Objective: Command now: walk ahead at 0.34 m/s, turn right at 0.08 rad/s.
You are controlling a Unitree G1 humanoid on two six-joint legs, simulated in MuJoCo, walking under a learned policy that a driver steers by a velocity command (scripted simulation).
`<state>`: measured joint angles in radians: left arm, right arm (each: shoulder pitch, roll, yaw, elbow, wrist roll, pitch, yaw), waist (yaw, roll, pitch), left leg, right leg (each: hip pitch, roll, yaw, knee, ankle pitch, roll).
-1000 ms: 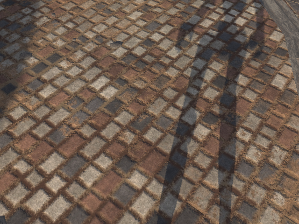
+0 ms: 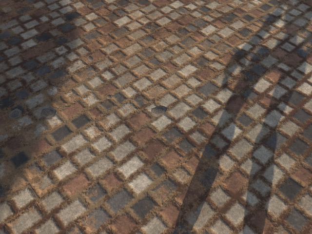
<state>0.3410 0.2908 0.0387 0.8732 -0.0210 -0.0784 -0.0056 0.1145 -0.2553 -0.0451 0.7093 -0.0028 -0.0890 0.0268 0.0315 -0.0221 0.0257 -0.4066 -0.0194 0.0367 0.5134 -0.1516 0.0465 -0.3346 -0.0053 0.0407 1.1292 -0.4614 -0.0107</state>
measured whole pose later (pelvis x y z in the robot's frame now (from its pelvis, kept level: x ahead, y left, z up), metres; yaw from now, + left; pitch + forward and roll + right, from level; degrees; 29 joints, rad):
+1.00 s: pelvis +0.17 +0.00 +0.01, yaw -22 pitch +1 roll -1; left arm 0.18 0.29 0.07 0.67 0.01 0.04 0.03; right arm 0.20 -0.24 -0.04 0.82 -0.01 -0.02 -0.01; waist -0.02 -0.04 0.01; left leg -0.25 0.01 -0.02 0.49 -0.26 0.01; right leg -0.40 0.04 0.09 0.82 -0.46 0.06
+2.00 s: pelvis +0.15 -0.01 +0.00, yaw -22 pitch -2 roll +0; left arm 0.26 0.21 0.02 0.98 0.00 -0.01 0.04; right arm 0.21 -0.21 -0.03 1.10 0.00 0.00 -0.04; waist -0.01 0.00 0.04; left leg -0.23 0.03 -0.03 0.51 -0.26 -0.03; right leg -0.19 0.01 0.05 0.51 -0.29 0.01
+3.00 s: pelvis +0.15 -0.01 +0.00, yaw -22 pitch -1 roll +0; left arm 0.31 0.17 0.00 1.10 0.00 0.00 0.04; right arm 0.30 -0.17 -0.01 1.10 0.00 0.00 -0.05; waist 0.00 0.00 0.04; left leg -0.24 0.01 -0.02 0.52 -0.27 -0.02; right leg -0.20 -0.01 0.05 0.51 -0.29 0.02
